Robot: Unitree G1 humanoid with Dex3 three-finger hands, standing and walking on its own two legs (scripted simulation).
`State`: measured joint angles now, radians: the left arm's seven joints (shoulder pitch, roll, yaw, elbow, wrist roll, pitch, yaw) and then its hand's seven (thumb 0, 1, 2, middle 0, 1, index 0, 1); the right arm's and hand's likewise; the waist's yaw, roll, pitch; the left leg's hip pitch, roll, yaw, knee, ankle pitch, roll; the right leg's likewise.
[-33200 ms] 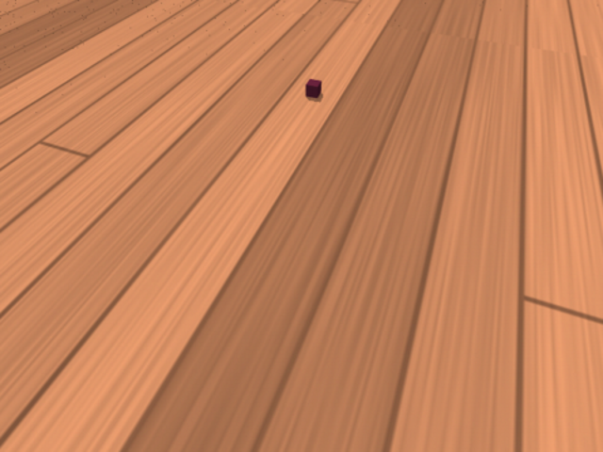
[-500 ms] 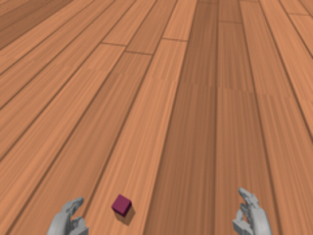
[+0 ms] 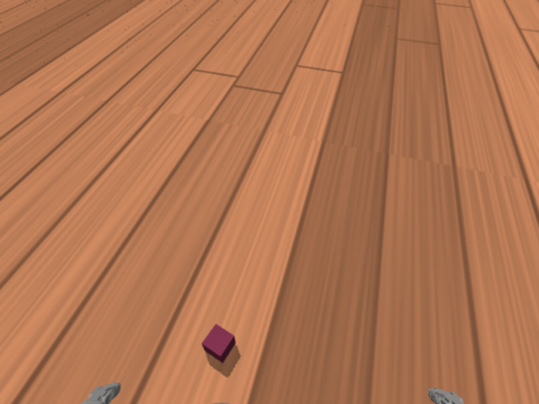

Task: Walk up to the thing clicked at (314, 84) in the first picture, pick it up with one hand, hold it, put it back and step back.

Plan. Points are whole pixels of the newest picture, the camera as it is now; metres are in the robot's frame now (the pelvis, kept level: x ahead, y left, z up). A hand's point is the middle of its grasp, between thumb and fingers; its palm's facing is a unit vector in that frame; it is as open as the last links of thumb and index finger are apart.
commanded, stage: stand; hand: left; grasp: from above
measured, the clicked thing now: (219, 343) +0.42 +0.18 -0.71
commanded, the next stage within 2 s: none
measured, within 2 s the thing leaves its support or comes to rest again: neither
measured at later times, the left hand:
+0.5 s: hand out of the picture +0.02 +0.24 -0.13, palm faces +0.04 -0.94 -0.33, open 7.4 cm
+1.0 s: hand out of the picture +0.06 +0.23 -0.13, palm faces +0.02 -0.95 -0.32, open 7.4 cm
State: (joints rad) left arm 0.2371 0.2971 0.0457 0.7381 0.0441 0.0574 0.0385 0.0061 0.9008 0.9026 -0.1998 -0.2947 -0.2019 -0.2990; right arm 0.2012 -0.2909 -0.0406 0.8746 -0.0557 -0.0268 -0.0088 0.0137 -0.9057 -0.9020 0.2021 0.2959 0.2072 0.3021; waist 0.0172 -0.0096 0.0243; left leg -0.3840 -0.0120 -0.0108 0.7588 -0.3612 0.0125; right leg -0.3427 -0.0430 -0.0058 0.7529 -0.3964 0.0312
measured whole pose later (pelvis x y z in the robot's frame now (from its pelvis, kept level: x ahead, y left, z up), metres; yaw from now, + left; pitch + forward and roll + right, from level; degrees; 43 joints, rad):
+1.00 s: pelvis +0.01 -0.01 +0.03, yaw +0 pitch -4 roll +0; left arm 0.15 0.28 0.03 1.14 0.01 0.00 0.02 0.00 0.90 0.90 -0.20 -0.30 -0.20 -0.30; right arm 0.16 -0.30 -0.01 1.13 -0.02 0.00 -0.01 0.01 -0.91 -0.90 0.20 0.30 0.20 0.30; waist 0.00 0.01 0.06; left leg -0.12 0.00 -0.02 0.37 -0.18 0.00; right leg -0.08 -0.03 -0.02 0.36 -0.21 0.02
